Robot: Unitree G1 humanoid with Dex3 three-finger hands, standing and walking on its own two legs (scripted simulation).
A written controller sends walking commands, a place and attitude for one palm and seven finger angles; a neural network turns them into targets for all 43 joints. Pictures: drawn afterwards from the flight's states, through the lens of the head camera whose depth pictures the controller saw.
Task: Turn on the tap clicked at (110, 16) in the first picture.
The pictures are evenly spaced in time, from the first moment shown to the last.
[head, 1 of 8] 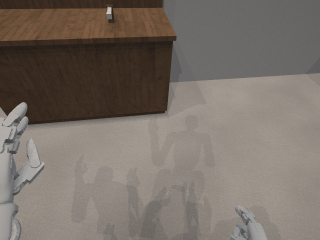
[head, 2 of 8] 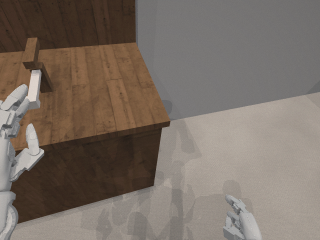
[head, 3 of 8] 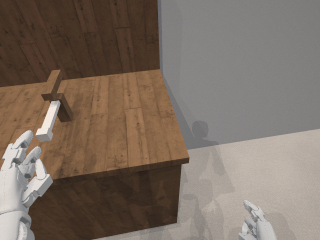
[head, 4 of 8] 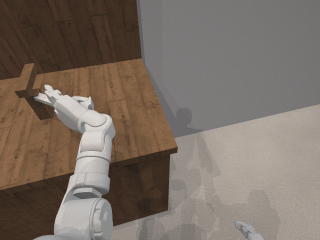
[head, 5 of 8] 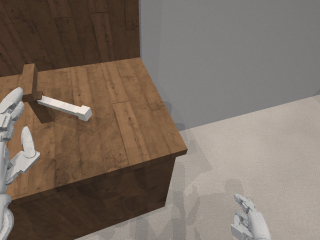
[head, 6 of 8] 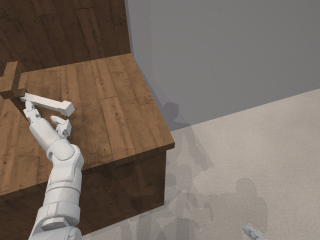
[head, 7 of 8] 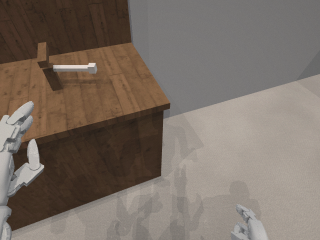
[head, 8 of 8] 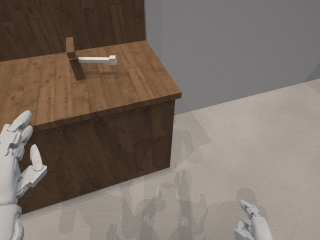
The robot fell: no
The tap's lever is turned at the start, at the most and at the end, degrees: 0 86 70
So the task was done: yes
